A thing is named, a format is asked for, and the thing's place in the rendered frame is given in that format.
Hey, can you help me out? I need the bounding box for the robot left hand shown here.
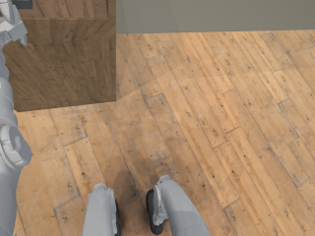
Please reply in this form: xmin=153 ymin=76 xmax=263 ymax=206
xmin=0 ymin=0 xmax=28 ymax=51

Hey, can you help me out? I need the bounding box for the robot left upper arm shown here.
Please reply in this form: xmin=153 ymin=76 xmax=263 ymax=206
xmin=0 ymin=124 xmax=32 ymax=236

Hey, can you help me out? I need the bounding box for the right robot shin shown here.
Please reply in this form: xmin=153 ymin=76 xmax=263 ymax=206
xmin=153 ymin=175 xmax=169 ymax=225

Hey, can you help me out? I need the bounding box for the robot left forearm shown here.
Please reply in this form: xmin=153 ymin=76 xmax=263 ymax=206
xmin=0 ymin=50 xmax=19 ymax=129

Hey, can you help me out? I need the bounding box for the right robot thigh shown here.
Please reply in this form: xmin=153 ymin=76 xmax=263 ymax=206
xmin=154 ymin=179 xmax=211 ymax=236

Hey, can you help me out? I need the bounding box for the handle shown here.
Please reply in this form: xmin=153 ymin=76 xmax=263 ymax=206
xmin=11 ymin=0 xmax=33 ymax=10

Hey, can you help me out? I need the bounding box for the drawer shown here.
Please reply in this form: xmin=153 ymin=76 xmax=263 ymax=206
xmin=0 ymin=0 xmax=107 ymax=18

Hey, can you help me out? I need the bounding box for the cabinet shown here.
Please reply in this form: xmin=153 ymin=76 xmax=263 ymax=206
xmin=2 ymin=0 xmax=116 ymax=112

